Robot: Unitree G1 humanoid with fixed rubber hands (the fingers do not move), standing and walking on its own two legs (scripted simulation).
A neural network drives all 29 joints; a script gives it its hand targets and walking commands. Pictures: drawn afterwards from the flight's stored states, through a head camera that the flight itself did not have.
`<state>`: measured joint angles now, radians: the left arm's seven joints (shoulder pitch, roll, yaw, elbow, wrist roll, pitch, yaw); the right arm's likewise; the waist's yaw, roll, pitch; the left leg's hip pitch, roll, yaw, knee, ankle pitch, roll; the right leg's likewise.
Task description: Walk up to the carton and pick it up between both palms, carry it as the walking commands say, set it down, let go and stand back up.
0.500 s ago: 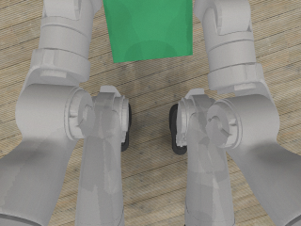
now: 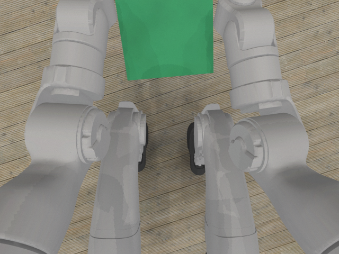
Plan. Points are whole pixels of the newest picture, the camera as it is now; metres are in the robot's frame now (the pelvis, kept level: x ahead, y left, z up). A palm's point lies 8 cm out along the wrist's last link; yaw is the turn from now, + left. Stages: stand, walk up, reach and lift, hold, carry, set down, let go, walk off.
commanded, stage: reach and lift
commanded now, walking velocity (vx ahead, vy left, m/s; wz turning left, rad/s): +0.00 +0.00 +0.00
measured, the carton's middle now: (165, 15) +0.54 +0.03 -0.15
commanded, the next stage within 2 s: none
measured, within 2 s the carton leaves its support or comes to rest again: neither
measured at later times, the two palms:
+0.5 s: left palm out of the picture +0.53 +0.15 +0.01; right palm out of the picture +0.53 -0.08 +0.02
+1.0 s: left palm out of the picture +0.50 +0.14 +0.08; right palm out of the picture +0.50 -0.09 +0.09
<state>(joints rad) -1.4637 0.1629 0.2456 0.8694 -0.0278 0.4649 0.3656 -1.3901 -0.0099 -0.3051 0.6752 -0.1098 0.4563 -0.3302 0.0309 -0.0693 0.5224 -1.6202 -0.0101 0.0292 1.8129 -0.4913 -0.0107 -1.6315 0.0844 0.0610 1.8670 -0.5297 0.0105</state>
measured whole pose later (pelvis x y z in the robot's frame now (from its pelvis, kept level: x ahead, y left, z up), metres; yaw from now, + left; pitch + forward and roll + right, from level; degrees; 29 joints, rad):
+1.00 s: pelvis +0.00 +0.00 +0.12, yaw -1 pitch +7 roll +3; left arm -1.22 0.07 0.27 0.79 0.00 0.45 0.36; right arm -1.17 0.07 -0.31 0.62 -0.12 0.45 -0.33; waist 0.04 -0.06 0.52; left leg -1.11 -0.01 0.03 1.38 -0.40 -0.01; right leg -1.13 0.07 0.09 1.45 -0.44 0.01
